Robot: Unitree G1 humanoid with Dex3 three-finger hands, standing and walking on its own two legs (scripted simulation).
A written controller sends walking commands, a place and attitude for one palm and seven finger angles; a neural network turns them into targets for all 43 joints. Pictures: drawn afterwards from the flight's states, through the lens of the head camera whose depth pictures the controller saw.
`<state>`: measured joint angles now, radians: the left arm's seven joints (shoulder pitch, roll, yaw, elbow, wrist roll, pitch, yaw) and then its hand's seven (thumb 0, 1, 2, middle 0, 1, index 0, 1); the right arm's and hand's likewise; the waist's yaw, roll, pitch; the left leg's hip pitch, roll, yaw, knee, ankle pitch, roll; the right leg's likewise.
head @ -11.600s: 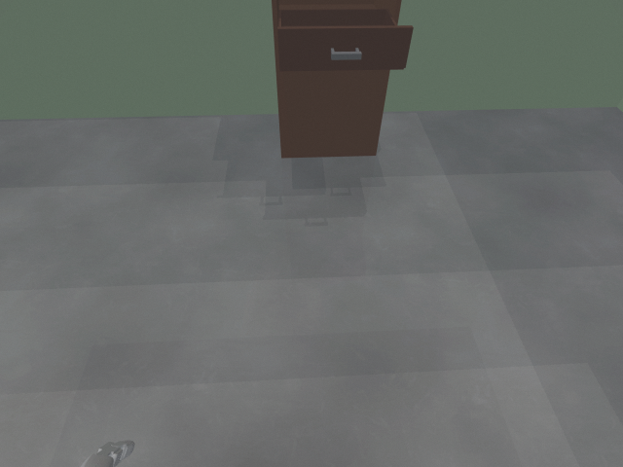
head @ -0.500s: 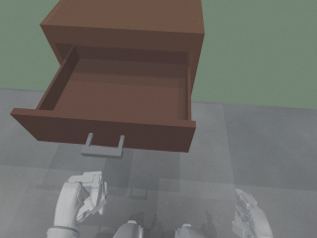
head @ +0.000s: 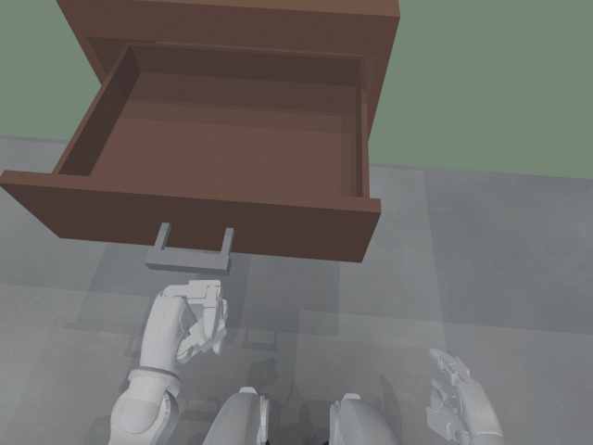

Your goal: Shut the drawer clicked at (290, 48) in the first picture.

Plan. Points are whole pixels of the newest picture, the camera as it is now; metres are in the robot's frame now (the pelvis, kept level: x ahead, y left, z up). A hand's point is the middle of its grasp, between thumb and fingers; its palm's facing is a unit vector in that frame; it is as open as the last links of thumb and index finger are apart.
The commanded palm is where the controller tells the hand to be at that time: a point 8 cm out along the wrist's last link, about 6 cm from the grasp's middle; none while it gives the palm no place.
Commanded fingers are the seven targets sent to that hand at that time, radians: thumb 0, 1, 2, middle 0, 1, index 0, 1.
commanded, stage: bring the fist close to the handle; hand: left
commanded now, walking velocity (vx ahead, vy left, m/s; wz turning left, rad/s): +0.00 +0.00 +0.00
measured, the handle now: (193, 247) +0.36 +0.15 +0.03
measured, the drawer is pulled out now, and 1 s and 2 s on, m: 0.30 0.27 0.15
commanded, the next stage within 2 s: push the drawer shut in 0.34 s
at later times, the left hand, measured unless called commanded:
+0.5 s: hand (209, 325) +0.26 +0.12 +0.03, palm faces -0.07 -1.00 -0.03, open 3.3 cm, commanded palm +0.25 +0.17 +0.03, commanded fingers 0.00 0.90 0.90 -1.40 -1.60 -1.40 -1.60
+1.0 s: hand (215, 290) +0.31 +0.12 +0.02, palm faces -0.12 -0.99 -0.04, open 3.1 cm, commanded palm +0.31 +0.17 +0.03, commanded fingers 0.00 0.90 0.90 -1.40 -1.60 -1.40 -1.60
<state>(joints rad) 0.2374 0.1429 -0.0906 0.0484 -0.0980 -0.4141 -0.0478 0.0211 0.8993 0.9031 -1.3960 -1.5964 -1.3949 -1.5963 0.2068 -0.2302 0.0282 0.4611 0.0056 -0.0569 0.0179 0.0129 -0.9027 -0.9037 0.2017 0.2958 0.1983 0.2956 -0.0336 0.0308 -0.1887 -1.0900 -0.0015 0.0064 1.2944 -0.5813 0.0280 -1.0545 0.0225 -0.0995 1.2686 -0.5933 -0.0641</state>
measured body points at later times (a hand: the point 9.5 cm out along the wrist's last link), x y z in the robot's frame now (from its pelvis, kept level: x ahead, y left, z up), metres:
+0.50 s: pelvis +0.00 +0.00 +0.00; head +0.10 +0.00 +0.44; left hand +0.26 +0.17 +0.04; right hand +0.18 -0.24 -0.09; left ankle +0.02 +0.10 -0.62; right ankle +0.01 -0.09 -0.62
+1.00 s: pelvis -0.01 +0.01 +0.00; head +0.10 +0.02 +0.44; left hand +0.31 +0.17 +0.03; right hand +0.15 -0.24 -0.10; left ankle +0.02 +0.10 -0.62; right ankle +0.01 -0.09 -0.62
